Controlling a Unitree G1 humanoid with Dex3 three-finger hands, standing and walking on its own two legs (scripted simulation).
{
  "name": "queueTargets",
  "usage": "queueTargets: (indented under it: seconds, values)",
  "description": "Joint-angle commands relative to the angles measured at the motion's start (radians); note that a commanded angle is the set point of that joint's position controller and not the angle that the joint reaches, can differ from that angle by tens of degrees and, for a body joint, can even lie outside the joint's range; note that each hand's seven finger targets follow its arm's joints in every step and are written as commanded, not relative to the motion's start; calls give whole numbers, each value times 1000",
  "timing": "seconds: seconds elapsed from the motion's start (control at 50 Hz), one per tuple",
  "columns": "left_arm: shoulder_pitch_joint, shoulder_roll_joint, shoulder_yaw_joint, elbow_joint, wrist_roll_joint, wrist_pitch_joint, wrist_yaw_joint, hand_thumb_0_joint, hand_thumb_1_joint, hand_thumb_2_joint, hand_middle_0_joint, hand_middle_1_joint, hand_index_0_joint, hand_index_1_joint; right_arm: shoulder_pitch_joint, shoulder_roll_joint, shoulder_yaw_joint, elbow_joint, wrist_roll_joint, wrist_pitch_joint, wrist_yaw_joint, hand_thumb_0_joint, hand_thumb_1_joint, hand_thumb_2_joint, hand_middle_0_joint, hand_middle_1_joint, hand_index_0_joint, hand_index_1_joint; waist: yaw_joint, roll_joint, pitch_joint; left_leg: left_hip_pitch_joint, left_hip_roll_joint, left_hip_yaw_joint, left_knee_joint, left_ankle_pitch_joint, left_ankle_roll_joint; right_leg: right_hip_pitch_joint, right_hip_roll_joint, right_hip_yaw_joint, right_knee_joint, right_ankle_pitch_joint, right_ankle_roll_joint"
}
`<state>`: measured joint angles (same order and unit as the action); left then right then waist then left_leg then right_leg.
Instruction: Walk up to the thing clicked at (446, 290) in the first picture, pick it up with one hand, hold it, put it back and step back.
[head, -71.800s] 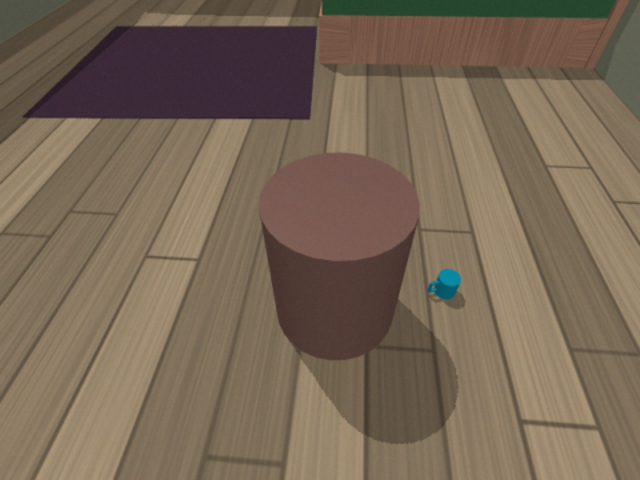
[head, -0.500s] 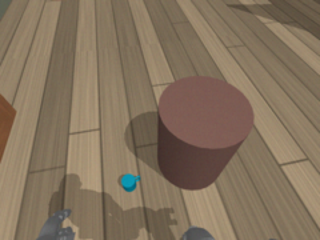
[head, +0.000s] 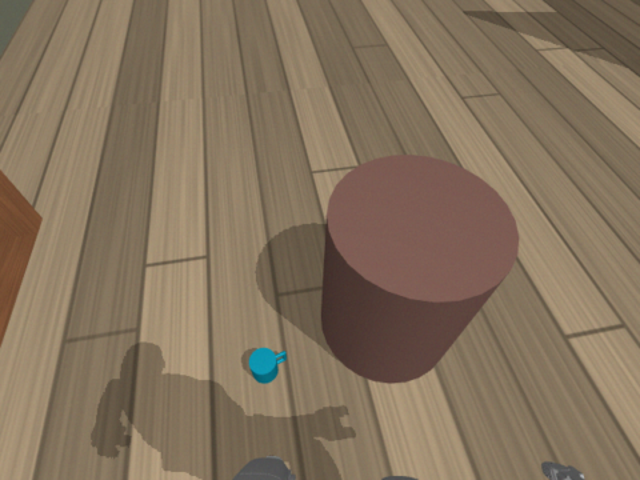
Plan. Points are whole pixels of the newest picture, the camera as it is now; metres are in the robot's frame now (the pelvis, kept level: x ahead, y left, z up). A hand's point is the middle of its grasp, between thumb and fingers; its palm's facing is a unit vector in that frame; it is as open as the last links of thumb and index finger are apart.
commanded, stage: walk up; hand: left
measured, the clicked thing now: (269, 363) +0.49 +0.19 -0.72
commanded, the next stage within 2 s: stand in 1.98 s
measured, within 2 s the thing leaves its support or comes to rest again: neither
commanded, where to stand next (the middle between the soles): +0.09 -0.04 m, yaw +0 degrees
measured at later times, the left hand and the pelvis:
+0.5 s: hand out of the picture +0.03 +0.24 -0.14, palm faces -0.02 -0.94 -0.34, open 7.4 cm; pelvis -0.02 -0.02 +0.00, yaw +0 degrees
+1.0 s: hand out of the picture +0.11 +0.26 -0.12, palm faces +0.02 -0.89 -0.45, open 7.3 cm; pelvis -0.02 -0.02 -0.01, yaw +3 degrees
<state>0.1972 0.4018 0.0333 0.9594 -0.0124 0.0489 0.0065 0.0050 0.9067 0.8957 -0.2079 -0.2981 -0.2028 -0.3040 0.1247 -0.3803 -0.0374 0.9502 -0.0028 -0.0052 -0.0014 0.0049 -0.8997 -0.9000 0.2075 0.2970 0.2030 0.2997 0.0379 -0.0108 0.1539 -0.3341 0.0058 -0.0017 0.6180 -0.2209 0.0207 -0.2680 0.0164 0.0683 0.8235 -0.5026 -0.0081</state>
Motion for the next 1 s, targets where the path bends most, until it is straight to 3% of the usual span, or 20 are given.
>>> queueTargets:
  seconds: [0.0, 0.1, 0.16, 0.18, 0.22, 0.24, 0.28, 0.32, 0.42, 0.46, 0.5, 0.52, 0.56, 0.68, 0.72, 0.74, 0.76, 0.84, 0.92, 0.98]
  values:
    - [29, 177, 63, -72, -4, 6, 18, 0, 900, 900, -200, -300, -200, -300, -3, -291, -77, -87, -5, -16, -42, 0, -900, -900, 200, 300, 200, 300, -19, 128, -208, 142, 316, -270, -180, 573, 224, -111, 19, 92, 353, -105, -28]
    - [61, 165, 69, -48, 17, -11, -15, 0, 900, 900, -200, -300, -200, -300, -18, -271, -74, -106, -32, -17, -26, 0, -900, -900, 200, 300, 200, 300, -42, 165, -214, 104, 223, -228, -263, -229, 160, -38, -15, -23, -11, -42, -4]
    - [165, 165, 83, 14, 31, -28, -12, 0, 900, 900, -200, -300, -200, -300, -70, -283, -75, -122, -35, 8, -8, 0, -900, -900, 200, 300, 200, 300, 11, 184, -164, -88, 227, -217, -238, -324, 139, 164, -8, -86, -310, 78, -29]
    - [154, 186, 92, 15, 45, -38, -8, 0, 900, 900, -200, -300, -200, -300, -40, -244, -63, -117, -28, 15, -8, 0, -900, -900, 200, 300, 200, 300, 8, 104, -124, -158, 180, -181, -158, -343, 89, 187, -17, -28, -383, 82, -45]
    - [11, 302, 110, -61, 64, -54, -5, 0, 900, 900, -200, -300, -200, -300, -58, -155, -43, -124, -11, 9, -9, 0, -900, -900, 200, 300, 200, 300, 7, -210, -35, -172, -39, -50, 142, -319, -23, -115, -338, 463, -664, -353, -175]
    - [-88, 314, 103, -99, 63, -60, -8, 0, 900, 900, -200, -300, -200, -300, -65, -212, -62, -104, -9, 5, -15, 0, -900, -900, 200, 300, 200, 300, -16, -148, 18, -21, -5, -127, 223, -275, -31, -290, -375, 462, -641, -307, -217]
    - [-138, 203, 71, -94, 47, -84, 0, 0, 900, 900, -200, -300, -200, -300, -11, -166, -49, -68, 7, -11, 4, 0, -900, -900, 200, 300, 200, 300, -59, -56, -28, -21, -20, -106, 144, -180, -28, -92, -238, 204, -536, 148, -144]
    - [-84, 220, 76, -81, 50, -95, -4, 0, 900, 900, -200, -300, -200, -300, 18, -167, -39, -57, 0, -22, 7, 0, -900, -900, 200, 300, 200, 300, -34, -166, -122, 5, -11, -30, 46, -150, -26, 70, -223, 144, -497, 275, -126]
    - [37, 259, 82, -75, 36, -95, -20, 0, 900, 900, -200, -300, -200, -300, 27, -204, -68, -78, -31, -45, 31, 0, -900, -900, 200, 300, 200, 300, -19, -122, -89, 57, -31, -8, -156, -163, 31, 111, -246, 149, -429, 142, -136]
    - [-29, 227, 71, -99, 32, -95, -24, 0, 900, 900, -200, -300, -200, -300, 119, -236, -83, -63, -32, -51, 38, 0, -900, -900, 200, 300, 200, 300, -62, -7, -96, 205, 35, -156, -171, -276, 80, -90, -155, 67, -343, -68, -100]
    - [-67, 168, 56, -130, 33, -99, -22, 0, 900, 900, -200, -300, -200, -300, 260, -316, -109, -55, -29, -63, 37, 0, -900, -900, 200, 300, 200, 300, -117, 170, -96, 388, 289, -576, -370, -397, 213, -369, 1, -98, 12, -48, -37]
    - [-58, 213, 69, -131, 36, -104, -15, 0, 900, 900, -200, -300, -200, -300, 276, -341, -116, -67, -26, -67, 33, 0, -900, -900, 200, 300, 200, 300, -121, 142, -53, 359, 351, -645, -372, -267, 291, -402, -34, -21, 110, -89, -37]
    - [-34, 200, 61, -134, 26, -123, -10, 0, 900, 900, -200, -300, -200, -300, 268, -312, -103, -78, -21, -67, 27, 0, -900, -900, 200, 300, 200, 300, -95, 138, -67, 306, 313, -511, -312, 105, 285, -329, -59, -1, 100, -87, -35]
    - [66, 149, 56, -74, 6, -109, 17, 0, 900, 900, -200, -300, -200, -300, 69, -210, -51, -125, 7, -15, 3, 0, -900, -900, 200, 300, 200, 300, 3, 160, -154, 80, 118, -116, -39, 530, 80, 103, -19, -112, -359, 413, -12]
    - [71, 270, 85, -76, 14, -104, 43, 0, 900, 900, -200, -300, -200, -300, 75, -171, -44, -146, 25, 10, 4, 0, -900, -900, 200, 300, 200, 300, 9, 19, -183, -76, 4, -93, 117, 295, -5, 210, -204, 81, -343, 781, -75]
    - [60, 327, 93, -90, 6, -100, 50, 0, 900, 900, -200, -300, -200, -300, 109, -151, -45, -152, 17, 31, 0, 0, -900, -900, 200, 300, 200, 300, -5, -136, -183, -123, -90, -60, 325, -264, -28, 149, -444, 307, -458, 963, -189]
    - [31, 348, 91, -101, 11, -95, 54, 0, 900, 900, -200, -300, -200, -300, 134, -199, -68, -138, 4, 59, -9, 0, -900, -900, 200, 300, 200, 300, -15, -124, -197, -62, -72, -165, 517, -435, -20, 60, -501, 376, -416, 1011, -294]
    - [-79, 261, 84, -138, 22, -84, 66, 0, 900, 900, -200, -300, -200, -300, 217, -221, -84, -105, 4, 68, -1, 0, -900, -900, 200, 300, 200, 300, -58, -124, -207, -111, -47, -177, 659, -267, -28, 52, -325, 132, -384, 626, -210]
    - [-107, 231, 80, -159, 66, -76, 30, 0, 900, 900, -200, -300, -200, -300, 172, -205, -64, -76, 7, 36, 13, 0, -900, -900, 200, 300, 200, 300, -7, -246, -204, -56, -20, -8, 214, -331, -48, 51, -226, 71, -418, -9, -189]
    - [-121, 246, 81, -139, 40, -42, 6, 0, 900, 900, -200, -300, -200, -300, 205, -194, -58, -22, -11, 4, 4, 0, -900, -900, 200, 300, 200, 300, -39, -200, -154, 132, -42, 63, -132, -153, -42, -80, -219, 68, -309, 53, -159]
